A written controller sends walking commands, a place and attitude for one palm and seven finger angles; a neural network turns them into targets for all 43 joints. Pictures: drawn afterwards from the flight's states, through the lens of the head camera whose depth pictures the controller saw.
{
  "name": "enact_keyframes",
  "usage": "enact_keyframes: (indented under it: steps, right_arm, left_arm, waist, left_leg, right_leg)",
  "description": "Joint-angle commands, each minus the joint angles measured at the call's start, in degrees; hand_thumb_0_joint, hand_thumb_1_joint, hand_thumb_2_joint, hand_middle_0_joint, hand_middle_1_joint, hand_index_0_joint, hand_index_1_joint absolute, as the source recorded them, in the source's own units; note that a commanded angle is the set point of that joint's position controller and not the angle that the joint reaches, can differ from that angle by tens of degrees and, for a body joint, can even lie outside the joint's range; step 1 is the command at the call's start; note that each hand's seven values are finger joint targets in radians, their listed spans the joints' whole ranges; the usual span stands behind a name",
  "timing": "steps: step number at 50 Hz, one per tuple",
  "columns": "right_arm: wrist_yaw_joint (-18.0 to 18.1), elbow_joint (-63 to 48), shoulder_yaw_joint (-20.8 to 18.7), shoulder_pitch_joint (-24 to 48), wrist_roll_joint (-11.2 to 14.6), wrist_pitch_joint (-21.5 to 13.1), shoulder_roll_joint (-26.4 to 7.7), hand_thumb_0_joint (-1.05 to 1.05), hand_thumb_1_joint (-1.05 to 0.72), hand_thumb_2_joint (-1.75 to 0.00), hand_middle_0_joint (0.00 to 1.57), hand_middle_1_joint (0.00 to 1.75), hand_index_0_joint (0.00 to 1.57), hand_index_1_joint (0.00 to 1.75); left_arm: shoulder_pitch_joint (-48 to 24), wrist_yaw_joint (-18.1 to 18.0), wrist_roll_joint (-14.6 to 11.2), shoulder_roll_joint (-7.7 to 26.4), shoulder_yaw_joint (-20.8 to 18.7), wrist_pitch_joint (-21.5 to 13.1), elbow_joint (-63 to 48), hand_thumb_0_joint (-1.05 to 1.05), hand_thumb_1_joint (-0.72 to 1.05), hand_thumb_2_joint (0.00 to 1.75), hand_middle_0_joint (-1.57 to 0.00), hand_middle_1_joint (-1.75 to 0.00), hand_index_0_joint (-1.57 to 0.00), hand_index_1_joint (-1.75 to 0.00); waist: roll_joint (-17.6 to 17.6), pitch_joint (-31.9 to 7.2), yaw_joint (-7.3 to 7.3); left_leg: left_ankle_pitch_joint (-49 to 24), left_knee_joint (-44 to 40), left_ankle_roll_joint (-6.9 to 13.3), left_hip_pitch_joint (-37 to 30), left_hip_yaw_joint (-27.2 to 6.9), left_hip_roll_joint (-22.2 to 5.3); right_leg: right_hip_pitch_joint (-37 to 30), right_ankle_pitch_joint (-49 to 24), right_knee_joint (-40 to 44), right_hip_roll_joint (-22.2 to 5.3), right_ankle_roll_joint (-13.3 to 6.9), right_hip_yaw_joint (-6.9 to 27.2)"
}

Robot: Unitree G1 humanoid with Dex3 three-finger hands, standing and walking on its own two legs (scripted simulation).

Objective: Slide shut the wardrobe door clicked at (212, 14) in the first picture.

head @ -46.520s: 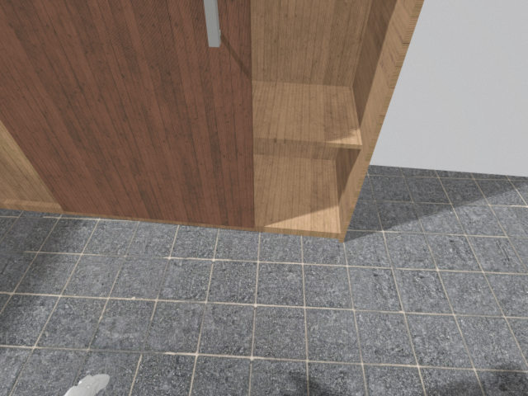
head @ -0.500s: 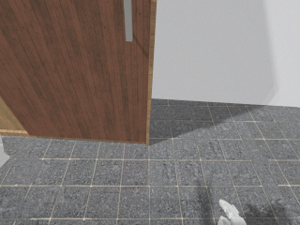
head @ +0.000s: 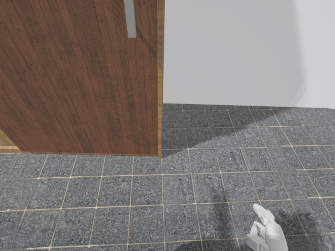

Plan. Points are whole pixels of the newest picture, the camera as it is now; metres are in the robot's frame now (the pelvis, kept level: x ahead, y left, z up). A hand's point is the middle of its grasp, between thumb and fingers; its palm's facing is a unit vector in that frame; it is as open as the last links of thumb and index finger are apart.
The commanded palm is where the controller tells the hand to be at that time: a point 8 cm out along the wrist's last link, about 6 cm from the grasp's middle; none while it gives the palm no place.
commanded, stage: stop stepping back and stand still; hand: left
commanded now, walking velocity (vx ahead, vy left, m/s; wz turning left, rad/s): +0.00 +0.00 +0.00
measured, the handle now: out of the picture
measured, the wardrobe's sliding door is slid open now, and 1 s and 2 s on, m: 0.00 0.00 0.00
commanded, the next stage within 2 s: let the arm hang, fingers relaxed in 0.14 s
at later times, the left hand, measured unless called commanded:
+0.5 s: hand out of the picture +0.08 +0.20 -0.14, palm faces -0.06 -0.96 -0.27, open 7.4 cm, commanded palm none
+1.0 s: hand out of the picture -0.07 +0.19 -0.16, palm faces +0.00 -0.96 -0.27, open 7.4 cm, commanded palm none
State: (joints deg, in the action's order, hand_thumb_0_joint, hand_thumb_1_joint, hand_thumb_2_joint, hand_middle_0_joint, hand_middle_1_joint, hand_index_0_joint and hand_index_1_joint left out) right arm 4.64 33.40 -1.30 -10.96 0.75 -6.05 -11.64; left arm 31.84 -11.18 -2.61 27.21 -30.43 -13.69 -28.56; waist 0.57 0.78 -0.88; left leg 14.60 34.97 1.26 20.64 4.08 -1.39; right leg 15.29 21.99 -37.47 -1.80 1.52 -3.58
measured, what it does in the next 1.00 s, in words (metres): stands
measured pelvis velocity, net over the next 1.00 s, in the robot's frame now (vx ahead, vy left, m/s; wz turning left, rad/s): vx -0.03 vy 0.00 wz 0.00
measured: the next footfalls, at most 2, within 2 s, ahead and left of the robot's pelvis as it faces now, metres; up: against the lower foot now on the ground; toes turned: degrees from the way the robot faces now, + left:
none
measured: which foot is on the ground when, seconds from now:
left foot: down 0.00-1.00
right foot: down 0.00-1.00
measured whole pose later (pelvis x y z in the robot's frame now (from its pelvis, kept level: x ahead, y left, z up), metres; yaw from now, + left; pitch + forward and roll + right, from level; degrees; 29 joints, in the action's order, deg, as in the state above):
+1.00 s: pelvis -0.03 +0.00 +0.01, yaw +0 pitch -1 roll -1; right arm 0.8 62.8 -0.4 -14.5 -1.0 2.6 -10.1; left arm 19.5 -1.9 1.3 10.7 -0.1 1.7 65.7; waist -2.9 1.0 -0.4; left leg 7.3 25.5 0.9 17.3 3.9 -1.5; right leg 11.4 14.5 -26.8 -0.4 -0.4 -3.5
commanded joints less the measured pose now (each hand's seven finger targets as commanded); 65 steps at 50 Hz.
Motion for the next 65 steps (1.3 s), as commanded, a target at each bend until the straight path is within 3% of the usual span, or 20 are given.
enact_keyframes:
  steps: [1, 5, 9, 11, 12, 13, 16, 19, 22, 24, 26, 28, 31, 33, 37, 43, 48, 53, 58, 65]
  right_arm:
    - [-0.03, -6.27, -1.8, 2.77, 0.52, -3.15, -7.81, 0.0, -0.9, -0.9, 0.2, 0.3, 0.2, 0.3]
    - [-0.05, -7.29, -1.7, 4.72, 0.35, -2.25, -7.42, 0.0, -0.9, -0.9, 0.2, 0.3, 0.2, 0.3]
    - [0.75, -8.57, -0.92, 6.19, -0.35, -1.34, -6.7, 0.0, -0.9, -0.9, 0.2, 0.3, 0.2, 0.3]
    - [0.85, -8.88, -0.35, 6.26, -0.6, -0.89, -5.97, 0.0, -0.9, -0.9, 0.2, 0.3, 0.2, 0.3]
    - [-5.11, 7.45, -4.01, 7.91, -1.33, -4.05, -17.36, 0.0, -0.9, -0.9, 0.2, 0.3, 0.2, 0.3]
    - [-5.67, 7.24, -3.81, 4.47, -0.88, -0.11, -16.72, 0.0, -0.9, -0.9, 0.2, 0.3, 0.2, 0.3]
    - [-5.41, 5.59, -1.56, 3.6, -1.63, 3.04, -13.2, 0.0, -0.9, -0.9, 0.2, 0.3, 0.2, 0.3]
    - [-5.3, 6.24, -0.59, 4.46, -2.44, 4.7, -13.61, 0.0, -0.9, -0.9, 0.2, 0.3, 0.2, 0.3]
    - [-5.35, 8.18, -0.1, 3.45, -2.33, 6.46, -11.12, 0.0, -0.9, -0.9, 0.2, 0.3, 0.2, 0.3]
    - [-5.27, 10.77, -0.16, 1.15, -2.17, 7.48, -10.34, 0.0, -0.9, -0.9, 0.2, 0.3, 0.2, 0.3]
    - [-5.13, 13.85, 0.09, -1.0, -2.12, 7.7, -8.55, 0.0, -0.9, -0.9, 0.2, 0.3, 0.2, 0.3]
    - [-4.93, 16.07, 0.5, -1.44, -2.17, 7.21, -8.69, 0.0, -0.9, -0.9, 0.2, 0.3, 0.2, 0.3]
    - [-4.37, 18.77, -0.09, -1.47, -2.26, 7.13, -9.92, 0.0, -0.9, -0.9, 0.2, 0.3, 0.2, 0.3]
    - [-3.99, 20.2, -0.54, -2.41, -2.08, 7.18, -10.21, 0.0, -0.9, -0.9, 0.2, 0.3, 0.2, 0.3]
    - [-3.58, 22.99, -0.83, -5.06, -1.76, 7.22, -8.89, 0.0, -0.9, -0.9, 0.2, 0.3, 0.2, 0.3]
    - [-3.63, 26.47, -0.72, -7.86, -1.57, 7.73, -5.67, 0.0, -0.9, -0.9, 0.2, 0.3, 0.2, 0.3]
    - [-3.73, 28.74, -0.31, -8.59, -1.67, 8.0, -3.62, 0.0, -0.9, -0.9, 0.2, 0.3, 0.2, 0.3]
    - [-3.56, 29.91, 0.18, -7.37, -1.86, 7.3, -2.96, 0.0, -0.9, -0.9, 0.2, 0.3, 0.2, 0.3]
    - [-3.37, 30.45, 0.6, -6.37, -1.76, 6.33, -2.75, 0.0, -0.9, -0.9, 0.2, 0.3, 0.2, 0.3]
    - [-3.08, 31.15, 0.68, -5.94, -1.55, 5.94, -2.55, 0.0, -0.9, -0.9, 0.2, 0.3, 0.2, 0.3]
  left_arm:
    - [-0.72, 0.56, 0.25, 1.91, 1.69, -0.29, -4.92, 0.0, 0.9, 0.9, -0.2, -0.3, -0.2, -0.3]
    - [-7.29, 0.27, 0.4, 4.16, 3.08, 1.11, -13.08, 0.0, 0.9, 0.9, -0.2, -0.3, -0.2, -0.3]
    - [-4.88, -0.6, -0.01, 9.94, -3.48, 1.24, -18.42, 0.0, 0.9, 0.9, -0.2, -0.3, -0.2, -0.3]
    - [-2.39, -0.61, -0.38, 8.56, -3.48, 1.15, -18.07, 0.0, 0.9, 0.9, -0.2, -0.3, -0.2, -0.3]
    - [-3.99, 8.19, 5.7, -6.23, 25.85, 9.78, 33.09, 0.0, 0.9, 0.9, -0.2, -0.3, -0.2, -0.3]
    - [-6.46, 9.66, 4.68, -4.59, 23.95, 13.36, 35.76, 0.0, 0.9, 0.9, -0.2, -0.3, -0.2, -0.3]
    - [-8.57, 10.56, 4.37, -7.22, 25.35, 14.58, 40.13, 0.0, 0.9, 0.9, -0.2, -0.3, -0.2, -0.3]
    - [-11.49, 10.47, 4.51, -5.49, 26.26, 14.78, 49.9, 0.0, 0.9, 0.9, -0.2, -0.3, -0.2, -0.3]
    - [-14.99, 10.32, 4.69, -3.94, 27.23, 14.7, 59.88, 0.0, 0.9, 0.9, -0.2, -0.3, -0.2, -0.3]
    - [-18.62, 10.18, 4.52, -2.87, 27.83, 14.94, 64.65, 0.0, 0.9, 0.9, -0.2, -0.3, -0.2, -0.3]
    - [-19.94, 10.17, 4.28, -3.9, 28.41, 15.03, 68.78, 0.0, 0.9, 0.9, -0.2, -0.3, -0.2, -0.3]
    - [-17.4, 10.15, 3.93, -5.38, 28.87, 14.95, 73.5, 0.0, 0.9, 0.9, -0.2, -0.3, -0.2, -0.3]
    - [-12.09, 10.08, 3.89, -7.05, 28.31, 15.09, 80.34, 0.0, 0.9, 0.9, -0.2, -0.3, -0.2, -0.3]
    - [-9.49, 10.2, 3.94, -8.13, 28.49, 15.08, 83.76, 0.0, 0.9, 0.9, -0.2, -0.3, -0.2, -0.3]
    - [-8.87, 10.02, 3.92, -10.07, 29.14, 14.69, 88.07, 0.0, 0.9, 0.9, -0.2, -0.3, -0.2, -0.3]
    - [-11.52, 9.48, 3.9, -10.08, 29.46, 14.12, 90.77, 0.0, 0.9, 0.9, -0.2, -0.3, -0.2, -0.3]
    - [-13.36, 9.19, 3.9, -10.29, 29.38, 14.35, 91.57, 0.0, 0.9, 0.9, -0.2, -0.3, -0.2, -0.3]
    - [-12.83, 9.09, 3.9, -11.37, 29.32, 14.25, 92.32, 0.0, 0.9, 0.9, -0.2, -0.3, -0.2, -0.3]
    - [-12.74, 8.99, 3.73, -11.9, 29.24, 13.83, 92.67, 0.0, 0.9, 0.9, -0.2, -0.3, -0.2, -0.3]
    - [-13.84, 8.74, 3.54, -12.11, 29.26, 13.42, 92.99, 0.0, 0.9, 0.9, -0.2, -0.3, -0.2, -0.3]
  waist:
    - [-4.4, -7.75, 0.37]
    - [4.31, -11.01, -0.26]
    - [-3.96, -10.69, 0.78]
    - [-7.98, -8.55, 0.9]
    - [-6.08, -5.66, -1.46]
    - [-7.34, -6.51, -0.12]
    - [-5.55, -4.74, 0.75]
    - [5.15, -2.95, 2.24]
    - [13.31, -1.22, 1.03]
    - [10.78, -0.2, -0.58]
    - [0.77, 0.09, -1.7]
    - [-9.31, 0.31, -0.44]
    - [-16.68, -1.23, 2.04]
    - [-16.24, -2.43, 2.64]
    - [-7.2, -2.46, 1.97]
    - [4.18, 2.3, -0.05]
    - [4.42, 5.54, -0.9]
    - [-0.03, 6.83, 0.17]
    - [-2.99, 3.51, 1.11]
    - [-2.56, 0.4, 1.04]
  left_leg:
    - [-20.73, -6.87, 0.87, -6.34, -7.7, -8.86]
    - [-15.66, -0.5, -1.45, -6.09, -2.98, -3.42]
    - [-15.09, -4.66, -1.08, -9.19, -4.63, -3.71]
    - [-12.46, -8.55, -0.89, -7.98, -6.73, -5.13]
    - [-17.41, 0.51, -0.07, -5.01, -7.31, -7.14]
    - [-13.14, -3.3, -0.1, -3.7, -7.24, -8.37]
    - [-7.41, -8.92, 2.42, 3.44, -11.37, -10.56]
    - [-3.1, -11.58, 2.52, 5.75, -12.77, -9.79]
    - [1.55, -6.61, 0.33, 0.87, -6.88, -3.41]
    - [2.11, -1.58, -0.91, -6.6, -4.13, -0.84]
    - [0.57, -2.69, -1.24, -10.35, -4.36, -1.77]
    - [3.3, -12.23, -0.11, -5.44, -8.98, -4.78]
    - [15.05, -20.9, 1.17, 1.68, -13.53, -7.05]
    - [18.08, -23.54, 1.7, 1.68, -14.55, -7.63]
    - [12.58, -21.67, 1.38, -3.16, -12.63, -7.1]
    - [3.23, -14.96, 0.1, -8.55, -7.46, -4.52]
    - [1.59, -12.04, -0.43, -10.63, -5.55, -3.98]
    - [1.72, -16.11, -0.29, -6.84, -6.77, -4.77]
    - [-2.59, -17.43, -0.15, -6.83, -7.38, -5.07]
    - [-12.49, -15.1, -0.28, -10.15, -6.46, -5.46]
  right_leg:
    - [-3.97, -16.46, 10.32, -1.3, -0.51, 2.34]
    - [-7.12, -35.16, 11.19, -8.05, -3.88, 9.75]
    - [-4.55, -24.01, 11.82, -5.96, -3.15, 7.14]
    - [-3.49, -15.95, 12.04, -3.28, -2.26, 4.72]
    - [4.56, -17.81, 4.04, -5.23, -2.24, 3.86]
    - [4.88, -9.54, 4.57, -4.44, -2.26, 4.45]
    - [3.96, -0.54, -1.18, -1.28, -1.11, 1.85]
    - [-0.46, -2.85, 3.05, -1.84, -1.19, 2.96]
    - [4.28, -0.32, 13.62, -7.32, -3.24, 9.47]
    - [11.32, 4.78, 18.92, -10.25, -5.94, 11.96]
    - [13.79, 6.44, 18.2, -9.14, -5.75, 11.29]
    - [7.42, 4.02, 13.99, -4.51, -3.1, 7.5]
    - [-3.11, -0.52, 10.26, -1.83, -2.28, 3.25]
    - [-5.11, -1.54, 9.32, -0.91, -2.26, 2.0]
    - [-3.37, -2.92, 13.74, -1.76, -2.56, 2.92]
    - [5.52, 4.95, 22.0, -4.96, -3.4, 7.76]
    - [10.96, 9.68, 23.82, -5.65, -3.53, 8.62]
    - [6.52, 3.74, 20.97, -4.29, -2.84, 7.34]
    - [-0.15, -5.73, 18.75, -4.2, -2.62, 6.17]
    - [-4.33, -13.67, 18.46, -4.75, -2.58, 5.55]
